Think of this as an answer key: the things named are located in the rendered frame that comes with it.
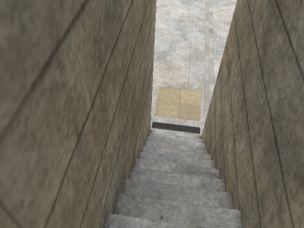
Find stairs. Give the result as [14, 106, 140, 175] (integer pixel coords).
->
[104, 129, 243, 228]

